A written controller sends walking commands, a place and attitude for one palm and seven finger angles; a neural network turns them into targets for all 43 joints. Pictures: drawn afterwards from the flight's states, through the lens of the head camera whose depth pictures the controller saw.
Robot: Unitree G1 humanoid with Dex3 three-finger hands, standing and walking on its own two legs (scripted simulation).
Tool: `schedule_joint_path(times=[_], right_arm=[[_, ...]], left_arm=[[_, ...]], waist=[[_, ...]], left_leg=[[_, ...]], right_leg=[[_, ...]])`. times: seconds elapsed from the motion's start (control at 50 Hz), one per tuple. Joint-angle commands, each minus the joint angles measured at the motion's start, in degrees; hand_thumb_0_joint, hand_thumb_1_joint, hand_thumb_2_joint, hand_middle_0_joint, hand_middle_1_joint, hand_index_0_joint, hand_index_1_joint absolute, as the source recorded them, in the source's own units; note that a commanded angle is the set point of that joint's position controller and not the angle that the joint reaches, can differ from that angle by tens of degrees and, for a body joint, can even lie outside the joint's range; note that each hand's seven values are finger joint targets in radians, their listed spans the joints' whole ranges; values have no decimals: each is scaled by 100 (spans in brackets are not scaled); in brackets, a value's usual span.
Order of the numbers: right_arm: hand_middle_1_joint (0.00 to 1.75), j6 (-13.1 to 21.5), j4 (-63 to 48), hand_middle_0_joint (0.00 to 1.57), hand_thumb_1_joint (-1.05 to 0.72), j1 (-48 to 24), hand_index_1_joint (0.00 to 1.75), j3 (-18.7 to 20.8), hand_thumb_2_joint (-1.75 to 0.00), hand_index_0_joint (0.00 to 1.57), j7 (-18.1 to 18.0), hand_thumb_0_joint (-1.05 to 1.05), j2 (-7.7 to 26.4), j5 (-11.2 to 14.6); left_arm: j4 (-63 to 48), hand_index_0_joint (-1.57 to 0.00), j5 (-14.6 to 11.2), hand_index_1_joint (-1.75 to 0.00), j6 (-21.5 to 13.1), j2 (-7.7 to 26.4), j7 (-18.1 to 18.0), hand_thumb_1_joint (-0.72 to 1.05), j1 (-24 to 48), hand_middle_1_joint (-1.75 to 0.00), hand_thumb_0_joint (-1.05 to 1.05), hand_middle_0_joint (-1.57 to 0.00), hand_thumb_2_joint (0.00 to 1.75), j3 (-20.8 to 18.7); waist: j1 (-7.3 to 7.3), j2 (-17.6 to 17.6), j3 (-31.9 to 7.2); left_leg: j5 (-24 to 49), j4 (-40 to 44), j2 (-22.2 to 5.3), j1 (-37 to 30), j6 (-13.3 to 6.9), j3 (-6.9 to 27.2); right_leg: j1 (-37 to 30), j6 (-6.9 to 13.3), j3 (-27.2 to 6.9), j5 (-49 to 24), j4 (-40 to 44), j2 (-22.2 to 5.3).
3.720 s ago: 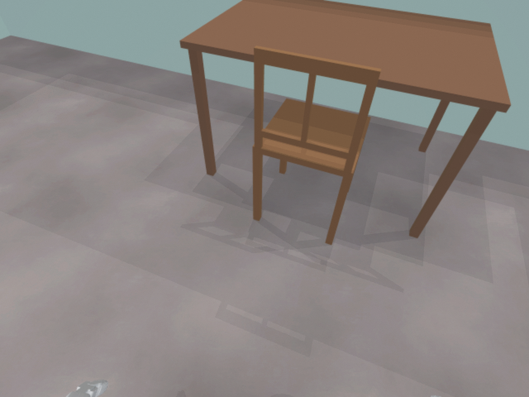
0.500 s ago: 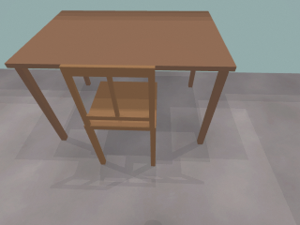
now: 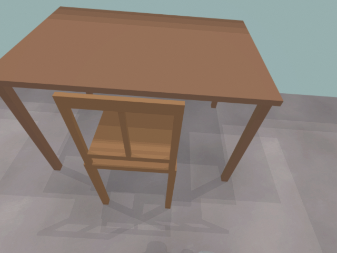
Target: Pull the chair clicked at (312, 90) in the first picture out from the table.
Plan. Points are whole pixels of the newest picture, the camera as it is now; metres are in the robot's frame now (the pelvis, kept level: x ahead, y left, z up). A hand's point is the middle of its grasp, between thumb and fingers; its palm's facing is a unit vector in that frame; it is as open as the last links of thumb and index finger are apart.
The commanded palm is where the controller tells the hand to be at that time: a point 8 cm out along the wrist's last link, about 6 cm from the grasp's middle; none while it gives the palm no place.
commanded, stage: come to a stop and stand still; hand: left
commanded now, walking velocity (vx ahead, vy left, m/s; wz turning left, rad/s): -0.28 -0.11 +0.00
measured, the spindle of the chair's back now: (125, 135) +0.50 +0.19 -0.10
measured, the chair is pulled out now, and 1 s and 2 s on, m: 0.00 0.00 0.00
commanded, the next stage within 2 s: look again from close up in 1.36 s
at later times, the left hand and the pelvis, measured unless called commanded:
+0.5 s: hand out of the picture +0.07 +0.17 -0.17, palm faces +0.10 -0.97 -0.24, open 7.3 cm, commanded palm none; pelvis +0.01 -0.02 +0.00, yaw +2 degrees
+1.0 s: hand out of the picture -0.07 +0.18 -0.17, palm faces +0.06 -0.98 -0.20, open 7.4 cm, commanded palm none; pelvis -0.04 +0.01 +0.01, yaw +1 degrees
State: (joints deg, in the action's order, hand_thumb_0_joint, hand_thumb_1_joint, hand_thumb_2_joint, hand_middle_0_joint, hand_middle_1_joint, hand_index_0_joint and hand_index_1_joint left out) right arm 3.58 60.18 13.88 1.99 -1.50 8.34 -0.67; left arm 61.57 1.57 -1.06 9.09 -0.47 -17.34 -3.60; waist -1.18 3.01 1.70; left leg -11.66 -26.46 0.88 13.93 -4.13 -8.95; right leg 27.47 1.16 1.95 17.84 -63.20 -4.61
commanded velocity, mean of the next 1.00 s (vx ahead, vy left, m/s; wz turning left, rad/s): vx -0.08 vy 0.03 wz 0.00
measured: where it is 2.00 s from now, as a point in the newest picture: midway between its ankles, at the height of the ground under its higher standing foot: outside the picture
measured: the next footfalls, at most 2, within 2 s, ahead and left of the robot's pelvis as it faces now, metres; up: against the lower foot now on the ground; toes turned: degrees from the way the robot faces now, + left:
right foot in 0.18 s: +0.14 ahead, -0.14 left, +0.00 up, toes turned -3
left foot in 0.56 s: +0.01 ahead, +0.12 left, +0.00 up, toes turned +4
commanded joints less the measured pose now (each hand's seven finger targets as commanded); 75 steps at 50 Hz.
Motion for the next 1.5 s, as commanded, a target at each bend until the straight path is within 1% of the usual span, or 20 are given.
schedule_joint_path(times=[0.0,0.08,0.14,0.2,0.22,0.28,0.4,0.5,0.52,0.56,0.58,0.68,0.78,0.88,0.92,1.08,1.26,1.42,1.44,1.48], right_arm=[[30,37,-158,20,-90,256,30,41,-90,20,-25,0,554,-27],[30,-102,-19,20,-90,309,30,22,-90,20,-67,0,597,-41],[30,-222,8,20,-90,325,30,66,-90,20,-68,0,503,23],[30,-408,41,20,-90,770,30,93,-90,20,-13,0,197,58],[30,-494,40,20,-90,762,30,108,-90,20,-29,0,228,38],[30,-582,-71,20,-90,461,30,167,-90,20,-57,0,348,31],[30,-572,-239,20,-90,309,30,179,-90,20,-2,0,314,33],[30,-479,-82,20,-90,933,30,135,-90,20,11,0,288,22],[30,-452,-49,20,-90,988,30,134,-90,20,4,0,393,13],[30,-406,-333,20,-90,582,30,215,-90,20,-9,0,987,-69],[30,-411,-477,20,-90,178,30,173,-90,20,-26,0,1069,-98],[30,-361,-418,20,-90,-255,30,8,-90,20,-108,0,761,-48],[30,-334,-80,20,-90,470,30,20,-90,20,-127,0,767,-42],[30,-285,48,20,-90,464,30,-76,-90,20,-59,0,403,89],[30,-310,190,20,-90,474,30,-88,-90,20,-77,0,466,40],[30,-372,483,20,-90,563,30,-150,-90,20,-63,0,402,20],[30,-375,534,20,-90,824,30,-143,-90,20,-81,0,275,-3],[30,-333,528,20,-90,925,30,-138,-90,20,-93,0,238,-5],[30,-187,78,20,-90,92,30,-182,-90,20,26,0,448,2],[30,-194,-41,20,-90,784,30,-172,-90,20,12,0,127,-3]], left_arm=[[-97,-20,-9,-30,106,-52,-34,90,-583,-30,0,-20,90,89],[-119,-20,-38,-30,119,6,-144,90,-362,-30,0,-20,90,164],[-137,-20,-19,-30,73,465,-189,90,-483,-30,0,-20,90,82],[-269,-20,-36,-30,37,1022,-194,90,-156,-30,0,-20,90,15],[-274,-20,-41,-30,23,1076,-207,90,-111,-30,0,-20,90,-23],[-376,-20,-17,-30,89,977,-267,90,99,-30,0,-20,90,-73],[-537,-20,44,-30,150,1088,-277,90,235,-30,0,-20,90,-194],[-552,-20,-2,-30,241,1076,-209,90,471,-30,0,-20,90,-197],[-568,-20,-39,-30,273,912,-188,90,510,-30,0,-20,90,-147],[-682,-20,-89,-30,338,416,-144,90,533,-30,0,-20,90,-58],[-706,-20,-58,-30,341,436,-147,90,663,-30,0,-20,90,-63],[-270,-20,-19,-30,355,430,-122,90,-26,-30,0,-20,90,-36],[-253,-20,-85,-30,234,308,-157,90,86,-30,0,-20,90,137],[89,-20,-110,-30,40,582,-202,90,-233,-30,0,-20,90,216],[175,-20,-124,-30,-33,457,-201,90,-209,-30,0,-20,90,247],[270,-20,-126,-30,62,346,-206,90,-347,-30,0,-20,90,274],[256,-20,-118,-30,74,264,-195,90,-474,-30,0,-20,90,232],[276,-20,-119,-30,51,166,-194,90,-583,-30,0,-20,90,245],[300,-20,17,-30,-176,381,-378,90,-926,-30,0,-20,90,346],[78,-20,-72,-30,-248,528,-325,90,-706,-30,0,-20,90,298]], waist=[[-72,-560,135],[6,-756,29],[-70,-385,-40],[222,366,-248],[186,1000,-493],[24,685,-415],[-72,523,-740],[206,695,-665],[228,419,-517],[148,-1551,51],[87,-1438,314],[-186,-1084,552],[135,-982,182],[208,-75,-134],[234,518,-286],[156,-202,580],[140,-291,614],[132,-358,523],[-188,-318,705],[319,165,-265]], left_leg=[[1369,1463,-1534,452,-676,1041],[2504,801,-1479,169,-503,906],[1439,90,-1010,162,60,790],[-852,-818,-263,159,470,445],[-1482,-1380,-222,166,526,412],[-2026,-2853,-202,667,532,873],[-1828,-2349,-156,721,632,852],[-397,32,-30,-666,539,498],[-324,425,-199,-905,480,677],[-856,1635,-1752,133,-87,2513],[-920,1799,-1957,949,-405,2691],[-141,1518,-1238,722,-371,1615],[1258,1007,-1338,-536,-517,1874],[542,502,-501,-413,265,1195],[782,444,-568,-733,315,1096],[-197,881,-555,-370,295,1179],[-563,898,-547,-124,285,1217],[-460,934,-589,-109,275,1284],[51,-464,-561,432,464,978],[-283,-134,-369,-31,359,982]], right_leg=[[-464,-154,-89,-203,1139,-140],[-1203,-221,118,-423,2534,103],[-1683,-142,-374,-2040,3776,-114],[-1501,695,-1385,-4263,3916,-1452],[-1614,889,-1536,-4470,4097,-1491],[-1615,1264,-1502,-4543,4215,-1643],[-2045,1103,-1172,-3795,4186,-1366],[-1166,508,-961,-1089,4208,-892],[-761,284,-790,-223,4036,-604],[-307,-198,33,593,2677,285],[-563,-192,-159,690,2051,306],[-517,-199,-382,286,973,331],[-939,-241,-140,549,3097,244],[-1751,156,-923,-1704,4435,-569],[-1717,167,-860,-2071,4414,-388],[-1203,79,-794,93,4820,-110],[-1123,92,-758,407,4814,-45],[-1158,90,-724,107,4689,-36],[-1226,33,-975,-1872,4576,-380],[-1803,249,-988,-2423,4341,-678]])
